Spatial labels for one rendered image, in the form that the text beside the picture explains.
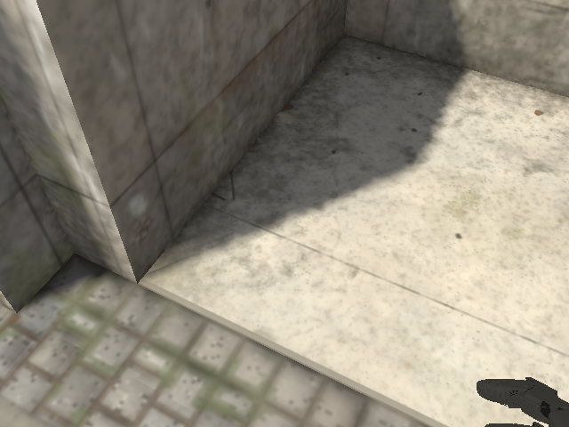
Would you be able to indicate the right robot hand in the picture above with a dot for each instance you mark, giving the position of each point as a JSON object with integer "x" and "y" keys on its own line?
{"x": 535, "y": 399}

